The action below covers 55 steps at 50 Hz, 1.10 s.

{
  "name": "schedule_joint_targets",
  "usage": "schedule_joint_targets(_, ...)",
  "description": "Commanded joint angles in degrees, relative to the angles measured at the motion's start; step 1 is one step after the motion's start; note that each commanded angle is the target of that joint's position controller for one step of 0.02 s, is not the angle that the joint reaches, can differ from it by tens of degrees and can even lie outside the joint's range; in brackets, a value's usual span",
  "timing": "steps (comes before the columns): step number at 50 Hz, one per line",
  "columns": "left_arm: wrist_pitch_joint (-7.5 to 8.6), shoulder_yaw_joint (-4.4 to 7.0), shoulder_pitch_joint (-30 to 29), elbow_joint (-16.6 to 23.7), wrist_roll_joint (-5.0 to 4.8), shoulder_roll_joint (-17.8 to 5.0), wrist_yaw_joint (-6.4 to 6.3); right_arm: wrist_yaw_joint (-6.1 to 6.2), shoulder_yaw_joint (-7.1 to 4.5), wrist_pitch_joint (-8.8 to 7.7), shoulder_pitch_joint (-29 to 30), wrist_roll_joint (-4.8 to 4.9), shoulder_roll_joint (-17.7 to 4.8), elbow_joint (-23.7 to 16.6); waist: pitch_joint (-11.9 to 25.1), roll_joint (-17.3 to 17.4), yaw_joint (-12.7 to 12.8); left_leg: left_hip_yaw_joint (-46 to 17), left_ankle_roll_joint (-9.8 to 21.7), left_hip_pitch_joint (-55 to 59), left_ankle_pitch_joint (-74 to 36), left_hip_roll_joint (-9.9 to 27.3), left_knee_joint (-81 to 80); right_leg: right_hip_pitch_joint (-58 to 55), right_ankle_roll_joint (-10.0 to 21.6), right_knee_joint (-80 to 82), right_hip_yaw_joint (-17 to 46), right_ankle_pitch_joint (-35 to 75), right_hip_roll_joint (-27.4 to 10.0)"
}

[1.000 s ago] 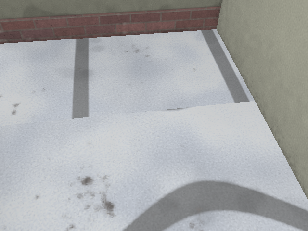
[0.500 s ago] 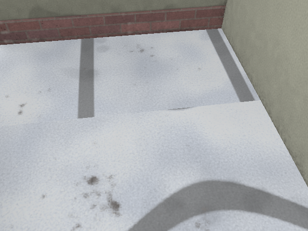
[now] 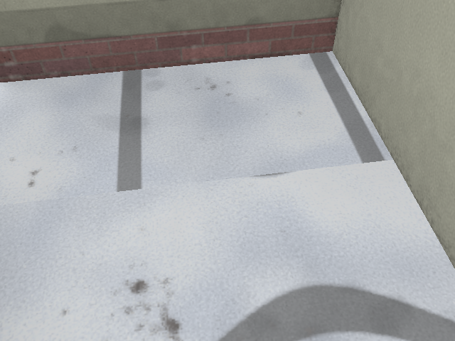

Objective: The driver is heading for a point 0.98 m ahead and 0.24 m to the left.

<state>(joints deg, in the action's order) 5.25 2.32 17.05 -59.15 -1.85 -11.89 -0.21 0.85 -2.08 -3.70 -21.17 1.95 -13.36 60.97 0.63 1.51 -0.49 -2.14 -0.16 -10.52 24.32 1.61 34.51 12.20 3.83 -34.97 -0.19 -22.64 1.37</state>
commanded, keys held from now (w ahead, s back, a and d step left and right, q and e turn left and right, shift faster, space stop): w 0.94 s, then w+q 0.06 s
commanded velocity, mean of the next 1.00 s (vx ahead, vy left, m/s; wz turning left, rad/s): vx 0.46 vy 0.00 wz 0.01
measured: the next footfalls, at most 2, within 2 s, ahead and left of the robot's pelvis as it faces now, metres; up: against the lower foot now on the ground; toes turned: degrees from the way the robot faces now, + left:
left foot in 0.40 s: +0.37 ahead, +0.13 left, +0.00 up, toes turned +1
right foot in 0.96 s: +0.66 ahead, -0.12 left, +0.00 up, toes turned -3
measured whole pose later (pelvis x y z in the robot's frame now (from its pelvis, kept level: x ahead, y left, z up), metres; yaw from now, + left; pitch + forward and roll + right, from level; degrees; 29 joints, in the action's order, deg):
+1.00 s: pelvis +0.52 -0.01 +0.00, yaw +0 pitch +2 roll +1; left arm 6.6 2.5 1.5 -47.6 -0.4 -13.7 1.7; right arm 0.2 -2.6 -3.3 -22.4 0.6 -15.7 57.4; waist -1.4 0.4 -3.5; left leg -0.3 1.1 -4.9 25.6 0.2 38.5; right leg 27.4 3.3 -31.1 -2.7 -6.1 -1.2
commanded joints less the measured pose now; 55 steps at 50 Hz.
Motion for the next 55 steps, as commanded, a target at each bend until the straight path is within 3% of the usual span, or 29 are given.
schedule_joint_targets(1, 1.74, 3.20, 17.23, -3.87, -0.38, -10.95, 0.40, -0.50, -0.65, -2.44, 13.89, -0.02, -5.61, -8.88, -5.18, -10.03, 9.39, 1.54, 3.61, -23.15, -17.06, -1.39, 10.64, -19.06, 6.49, 14.19, 16.45, 10.74, -8.04)
schedule_joint_targets(2, 1.53, 3.70, 23.17, -4.98, 0.26, -13.57, 0.98, -0.59, -0.53, -3.79, 13.11, -0.98, -4.74, -9.68, -1.80, -20.01, 10.31, 3.43, 1.13, -36.97, 1.52, -5.02, 27.88, -30.84, 11.09, 18.67, 33.60, 23.26, -18.83)
schedule_joint_targets(3, 1.58, 2.08, 20.13, -3.97, 1.54, -8.89, 1.10, -1.12, -0.82, -4.28, 12.68, 0.03, -5.83, -9.64, -3.02, -12.27, 7.66, -1.46, 2.44, -42.67, 7.02, -2.46, 36.40, -30.48, 12.07, 17.54, 34.29, 26.41, -21.49)
schedule_joint_targets(5, 1.35, 0.92, 15.60, -2.41, 1.78, -6.60, 1.18, -1.88, -0.52, -4.37, 14.85, 1.36, -4.55, -10.74, -5.83, -5.53, 5.42, -0.93, 4.45, -50.30, 1.61, 1.39, 42.37, -30.00, 11.16, 18.66, 25.51, 29.80, -20.22)
schedule_joint_targets(8, -0.21, -0.75, 12.84, -1.77, 1.59, -3.38, 0.46, -2.70, -0.34, -3.64, 16.65, -0.01, -2.54, -12.59, -6.94, -5.43, 2.99, 2.23, 3.50, -44.71, -6.78, 4.67, 33.14, -21.39, 7.18, 24.13, 14.47, 31.41, -15.51)
schedule_joint_targets(11, -0.37, -0.59, 8.09, 0.73, 1.71, -6.62, -1.22, -3.33, 1.00, -2.94, 23.01, -1.00, -0.19, -15.97, -8.59, -5.84, 2.46, 5.73, 0.90, -27.28, -20.67, 2.06, 11.96, -4.60, 5.57, 29.59, 5.65, 27.29, -9.92)
schedule_joint_targets(13, 0.33, 0.38, 10.49, 0.10, 1.09, -10.14, -1.67, -3.08, 0.80, -2.29, 25.96, -0.68, -1.75, -17.76, -8.56, -7.85, 2.54, 6.11, 0.88, -19.72, -24.79, 0.19, 4.43, -3.02, 5.85, 33.06, 5.78, 25.81, -11.59)
schedule_joint_targets(16, 0.40, 1.05, 11.19, -0.65, 0.30, -10.31, -1.60, -2.94, -0.43, -1.97, 25.86, -0.20, -5.77, -18.78, -8.07, -7.83, 0.51, 4.51, 3.36, -17.68, -25.54, -0.80, -2.74, -11.70, 4.39, 29.16, 4.94, 35.41, -14.30)
schedule_joint_targets(17, -0.01, 1.37, 10.86, -0.58, 0.78, -10.87, -1.50, -2.88, -1.15, -1.99, 23.21, -0.22, -7.05, -18.24, -5.28, -8.63, -1.13, 4.92, 4.36, -14.27, -24.29, -1.93, -2.64, -14.72, 3.53, 24.55, 4.34, 45.44, -14.87)
schedule_joint_targets(19, -1.45, 1.39, 9.86, 0.07, 2.02, -10.42, -1.27, -2.45, -3.39, -1.44, 8.33, 0.16, -10.43, -13.79, 4.19, -9.04, -8.28, 6.64, 7.21, 2.81, -20.67, -4.45, -1.57, -13.73, 1.21, 5.07, 1.50, 59.52, -12.36)
schedule_joint_targets(20, -1.73, 0.54, 10.25, 1.49, 2.87, -8.41, -1.08, -2.02, -4.31, -1.08, -1.05, -0.30, -13.40, -11.66, 10.70, -4.09, -11.09, -3.85, 10.23, 19.61, -17.59, 4.46, -0.16, -0.83, -0.15, -12.39, 0.74, 44.57, -9.73)
schedule_joint_targets(21, -0.63, -2.05, 19.15, 1.79, 2.19, 1.94, -0.21, -2.65, -4.89, -1.20, -5.46, -1.63, -17.48, -9.84, 21.49, 15.02, -5.46, -34.85, 20.58, 35.28, 0.25, 19.64, -10.60, 17.89, -3.24, -35.56, 2.23, 0.02, 2.27)
schedule_joint_targets(22, 1.16, -1.07, 15.48, 1.39, 0.73, -3.00, 0.32, -2.93, -3.38, -1.48, -3.03, -1.37, -11.98, -9.95, 18.67, 12.00, -6.63, -45.28, 19.28, 31.35, 6.76, 19.15, -20.44, 23.90, -1.80, -44.25, 9.36, -8.10, 1.36)
schedule_joint_targets(23, 2.12, 0.14, 8.62, 4.09, -0.97, -7.36, 0.50, -2.92, -2.64, -2.03, 3.10, -1.15, -9.55, -10.66, 7.83, 8.67, -5.12, -36.57, 16.52, 22.17, 4.63, 18.18, -21.12, 28.92, -0.57, -46.51, 7.71, -4.28, -1.68)
schedule_joint_targets(24, 2.51, 0.25, 4.45, 5.37, -0.85, -8.44, 0.08, -3.01, -2.12, -2.52, 8.61, -1.39, -8.21, -11.96, 3.89, 1.60, -3.25, -28.47, 15.08, 12.49, -2.17, 16.36, -22.07, 26.32, 0.11, -43.74, 6.68, 1.63, -5.10)
schedule_joint_targets(25, 2.25, 0.75, 2.77, 5.68, -0.08, -8.36, -0.42, -3.30, -1.82, -2.97, 11.65, -2.09, -7.18, -12.18, 1.24, -0.59, -1.26, -21.97, 14.20, 4.59, -9.20, 14.27, -23.21, 23.33, 0.13, -40.32, 5.81, 5.13, -7.39)
schedule_joint_targets(26, 1.44, 1.00, 4.19, 5.56, 0.46, -7.62, -0.67, -3.39, -1.44, -3.30, 12.98, -2.76, -6.08, -11.95, 1.28, 0.96, 1.05, -17.49, 13.48, 0.14, -12.06, 12.19, -24.58, 19.23, 0.26, -37.78, 6.37, 7.11, -9.31)
schedule_joint_targets(29, -0.50, 1.10, 4.56, 5.96, 0.80, -5.65, -1.05, -3.25, -1.23, -3.50, 11.22, -2.22, -5.81, -10.11, -1.22, 2.28, 2.79, -11.39, 14.47, -5.55, -13.45, 10.33, -28.53, 17.98, -0.74, -31.62, 5.08, 7.87, -10.46)
schedule_joint_targets(34, -0.52, 1.56, -7.12, 10.18, 1.85, -6.53, -1.00, -1.12, -1.94, -2.92, 5.37, -2.02, -9.19, -8.45, -3.92, 0.13, 0.25, -7.82, 14.32, -1.30, -16.30, 10.30, -30.66, 27.82, -3.81, -15.61, 4.09, 21.96, -10.99)
schedule_joint_targets(38, 0.18, 0.95, -15.26, 12.26, 1.34, -5.27, -0.10, -0.49, -1.95, -2.28, 1.00, -1.28, -9.91, -7.20, -4.49, 0.45, -2.71, -3.33, 12.19, 1.74, -19.08, 8.72, -29.85, 25.23, -4.41, -2.76, 1.28, 29.77, -8.28)
schedule_joint_targets(43, 0.86, 0.42, -22.07, 15.29, 0.62, -5.74, 1.65, -0.44, -2.30, -0.78, -3.52, -0.99, -10.40, -5.11, -5.84, 1.01, -4.60, -3.46, 11.71, 11.32, -21.77, 12.01, -25.23, 26.21, -3.19, 4.70, 0.89, 24.43, -6.69)
schedule_joint_targets(46, 1.44, 1.23, -18.23, 15.23, 0.49, -8.29, 2.31, -0.32, -2.84, 0.08, -1.97, -0.88, -11.63, -5.37, -3.30, 3.29, -1.26, -3.74, 10.17, 14.53, -33.67, 13.37, -19.02, 18.79, -0.62, 7.40, -0.62, 18.10, -4.47)
schedule_joint_targets(48, 1.68, 3.83, -1.49, 10.50, 0.98, -13.48, 1.69, -0.40, -1.89, 0.42, -0.74, -1.39, -9.39, -6.54, 7.65, 1.97, 6.47, 0.17, 7.24, 6.70, -43.91, 8.02, 1.27, -6.53, 3.28, 7.42, 0.06, 19.23, -4.54)
schedule_joint_targets(49, 1.49, 5.44, 8.04, 9.00, 2.26, -19.84, 1.19, -0.82, -0.09, -0.43, -4.70, -2.13, -4.11, -8.39, 17.89, -8.72, 7.24, 3.92, 3.28, -14.63, -24.24, 0.83, 23.98, -30.93, 10.62, 6.92, 21.13, 17.03, -20.02)
schedule_joint_targets(50, 1.06, 4.78, 9.98, 8.06, 1.84, -17.31, 1.33, -0.95, 0.62, -1.74, -6.43, -0.99, -2.06, -7.51, 23.11, -16.72, 7.08, -1.73, 2.21, -27.61, 8.04, -5.11, 36.72, -37.73, 15.18, 15.71, 40.63, 9.14, -26.82)
schedule_joint_targets(51, 1.14, 3.37, 6.31, 8.73, 1.64, -12.97, 1.25, -0.97, -1.25, -2.62, -1.78, 0.76, -9.03, -8.26, 14.99, -11.27, 7.43, -6.41, 3.34, -32.79, 6.35, -1.61, 41.82, -31.13, 11.89, 17.23, 34.32, 6.52, -24.70)
schedule_joint_targets(52, 1.18, 2.65, 1.46, 9.86, 1.75, -10.66, 1.05, -0.86, -1.62, -2.88, 2.19, 1.38, -9.98, -9.47, 8.88, -9.01, 5.89, -4.92, 3.98, -33.30, 0.97, 1.60, 40.91, -22.97, 9.35, 18.38, 25.09, 8.98, -22.64)
schedule_joint_targets(53, 1.38, 2.01, -2.67, 10.23, 1.86, -8.70, 1.23, -0.48, -1.75, -2.53, 3.94, 0.88, -9.15, -9.59, 4.51, -5.78, 4.11, -4.09, 3.64, -31.02, -3.67, 3.80, 37.25, -15.07, 7.92, 21.06, 18.74, 12.05, -20.13)
schedule_joint_targets(55, 1.87, 1.49, -6.25, 10.01, 2.50, -6.57, 1.43, -0.24, -2.28, -0.76, 2.50, 0.15, -7.11, -9.05, 0.64, -7.45, 0.94, -4.32, 3.15, -25.16, -8.89, 6.20, 32.60, -6.19, 5.95, 25.15, 10.38, 15.30, -16.66)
